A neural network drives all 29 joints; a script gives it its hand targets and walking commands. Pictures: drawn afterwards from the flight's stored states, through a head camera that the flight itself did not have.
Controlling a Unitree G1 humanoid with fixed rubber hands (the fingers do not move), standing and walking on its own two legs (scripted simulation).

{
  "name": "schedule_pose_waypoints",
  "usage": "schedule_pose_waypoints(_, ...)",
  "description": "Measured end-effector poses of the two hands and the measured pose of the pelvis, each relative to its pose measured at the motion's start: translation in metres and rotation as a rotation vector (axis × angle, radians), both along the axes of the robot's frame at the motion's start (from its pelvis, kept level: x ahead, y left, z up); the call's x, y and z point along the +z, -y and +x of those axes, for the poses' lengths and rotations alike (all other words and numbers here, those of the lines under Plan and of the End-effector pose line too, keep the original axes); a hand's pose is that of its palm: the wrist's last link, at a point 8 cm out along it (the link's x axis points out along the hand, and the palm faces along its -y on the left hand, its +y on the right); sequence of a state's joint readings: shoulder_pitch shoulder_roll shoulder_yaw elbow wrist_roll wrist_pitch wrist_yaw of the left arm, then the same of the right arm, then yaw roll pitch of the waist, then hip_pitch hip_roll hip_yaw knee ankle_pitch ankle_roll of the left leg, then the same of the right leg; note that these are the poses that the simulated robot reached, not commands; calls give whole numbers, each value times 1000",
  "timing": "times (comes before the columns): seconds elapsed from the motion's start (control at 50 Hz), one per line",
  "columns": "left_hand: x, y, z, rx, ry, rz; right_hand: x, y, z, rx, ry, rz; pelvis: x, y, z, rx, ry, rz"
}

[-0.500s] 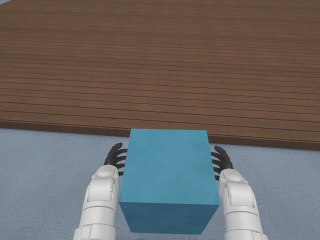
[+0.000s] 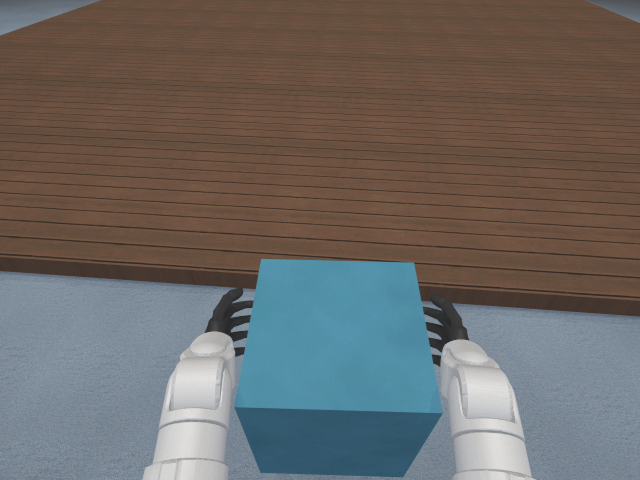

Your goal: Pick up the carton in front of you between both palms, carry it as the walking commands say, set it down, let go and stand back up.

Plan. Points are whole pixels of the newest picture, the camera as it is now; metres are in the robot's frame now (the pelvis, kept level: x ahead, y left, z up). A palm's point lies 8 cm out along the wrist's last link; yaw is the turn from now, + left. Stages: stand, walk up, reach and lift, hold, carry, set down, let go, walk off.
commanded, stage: hold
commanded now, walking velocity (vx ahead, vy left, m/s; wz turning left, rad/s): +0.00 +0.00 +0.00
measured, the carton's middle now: (334, 371) +0.29 +0.00 -0.02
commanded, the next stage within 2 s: carry in 0.20 s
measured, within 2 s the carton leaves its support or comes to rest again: neither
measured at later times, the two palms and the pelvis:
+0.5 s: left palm (206, 303) +0.32 +0.17 +0.08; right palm (432, 307) +0.33 -0.12 +0.08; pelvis +0.04 +0.01 +0.00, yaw +0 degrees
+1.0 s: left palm (215, 200) +0.56 +0.22 +0.08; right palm (381, 202) +0.57 -0.08 +0.08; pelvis +0.29 +0.06 -0.01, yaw +0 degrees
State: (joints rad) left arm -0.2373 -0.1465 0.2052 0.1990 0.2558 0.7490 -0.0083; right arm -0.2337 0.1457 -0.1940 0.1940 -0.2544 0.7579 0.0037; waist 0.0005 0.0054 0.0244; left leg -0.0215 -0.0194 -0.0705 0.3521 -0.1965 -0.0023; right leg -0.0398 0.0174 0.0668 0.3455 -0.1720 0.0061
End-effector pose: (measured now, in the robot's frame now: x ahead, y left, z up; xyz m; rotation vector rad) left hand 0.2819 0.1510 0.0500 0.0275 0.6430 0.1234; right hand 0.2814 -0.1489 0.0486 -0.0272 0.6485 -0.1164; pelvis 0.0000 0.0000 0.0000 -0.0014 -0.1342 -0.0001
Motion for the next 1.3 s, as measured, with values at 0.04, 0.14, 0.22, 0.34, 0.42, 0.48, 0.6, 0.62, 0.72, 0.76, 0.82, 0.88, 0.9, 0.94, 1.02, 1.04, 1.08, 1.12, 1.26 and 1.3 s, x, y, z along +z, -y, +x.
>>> schedule_pose_waypoints(0.04, -1, 0, -2, 2, -11, -3, -1, 0, -2, 0, -11, 3, 0, 0, -2, 0, 6, 0)
schedule_pose_waypoints(0.14, -3, 0, -5, 6, -17, -8, -3, 0, -5, -4, -17, 8, -2, 1, -8, 2, 12, 0)
schedule_pose_waypoints(0.22, -2, 1, -3, 10, -12, -12, -2, 1, -3, -7, -12, 9, -3, 2, -9, 7, -17, -1)
schedule_pose_waypoints(0.34, 9, -5, 9, 25, 31, -25, 12, -5, 13, -2, 31, 10, -6, -2, 1, 36, -110, -4)
schedule_pose_waypoints(0.42, 18, -18, 21, 40, 46, -29, 24, -18, 30, 3, 46, 19, -10, -12, 19, 23, -147, 2)
schedule_pose_waypoints(0.48, 24, -24, 36, 31, 11, -26, 28, -24, 42, -5, 11, 19, -6, -14, 36, 2, -174, -9)
schedule_pose_waypoints(0.6, 36, -12, 81, 25, -10, -43, 34, -12, 78, -33, -9, 25, -9, -7, 80, 14, -202, -25)
schedule_pose_waypoints(0.62, 35, -9, 88, 31, -8, -51, 34, -10, 85, -37, -8, 32, -11, -6, 88, 24, -207, -32)
schedule_pose_waypoints(0.72, 28, -13, 113, 75, -69, -67, 33, -14, 122, -41, -70, 70, -4, -8, 135, 53, -233, -3)
schedule_pose_waypoints(0.76, 31, -22, 128, 95, -73, -72, 35, -23, 142, -23, -75, 67, -1, -13, 155, 52, -236, 6)
schedule_pose_waypoints(0.82, 36, -39, 160, 120, -47, -83, 40, -40, 179, 2, -50, 61, -4, -23, 188, 50, -231, 7)
schedule_pose_waypoints(0.88, 35, -56, 201, 126, 0, -93, 41, -58, 221, 5, -4, 61, -17, -39, 226, 37, -213, 5)
schedule_pose_waypoints(0.9, 33, -61, 215, 123, 13, -95, 39, -63, 234, 3, 9, 60, -23, -45, 239, 29, -209, 11)
schedule_pose_waypoints(0.94, 29, -68, 242, 108, -9, -92, 34, -69, 257, -5, -11, 52, -24, -53, 261, 14, -211, 18)
schedule_pose_waypoints(1.02, 27, -67, 291, 80, -90, -103, 30, -68, 293, -52, -90, 53, -11, -63, 303, -1, -222, 0)
schedule_pose_waypoints(1.04, 28, -66, 304, 76, -98, -108, 31, -67, 302, -64, -97, 56, -7, -65, 314, 0, -225, -5)
schedule_pose_waypoints(1.08, 32, -63, 330, 53, -96, -100, 35, -64, 323, -83, -94, 59, -1, -67, 338, 1, -227, -14)
schedule_pose_waypoints(1.12, 36, -61, 357, 41, -79, -97, 41, -62, 348, -92, -76, 61, 2, -67, 362, 5, -228, -22)
schedule_pose_waypoints(1.26, 53, -55, 460, 67, 39, -101, 57, -56, 460, -71, 39, 82, -10, -55, 462, 16, -214, -12)
schedule_pose_waypoints(1.3, 57, -51, 495, 80, 82, -97, 58, -52, 499, -58, 80, 95, -20, -48, 495, 28, -202, -9)
